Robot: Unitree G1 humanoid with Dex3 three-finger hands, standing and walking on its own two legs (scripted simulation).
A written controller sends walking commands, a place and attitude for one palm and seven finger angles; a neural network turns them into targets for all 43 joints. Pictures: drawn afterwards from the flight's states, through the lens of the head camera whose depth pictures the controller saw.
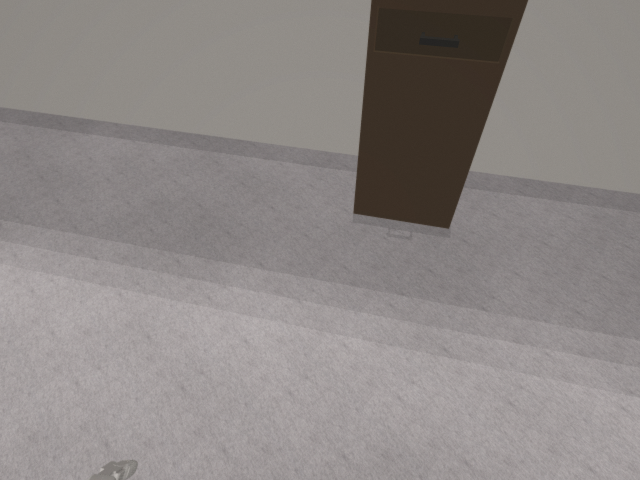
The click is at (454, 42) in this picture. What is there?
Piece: drawer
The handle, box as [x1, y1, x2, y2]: [419, 32, 458, 47]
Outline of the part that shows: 420,36 419,44 457,47 458,44 457,35 454,35 453,38 425,36 424,32 422,32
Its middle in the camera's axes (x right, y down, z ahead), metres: +0.36 -0.61 +1.17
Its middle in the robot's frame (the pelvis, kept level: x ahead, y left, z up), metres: +1.30 -0.30 +0.04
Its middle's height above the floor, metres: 0.81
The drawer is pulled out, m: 0.00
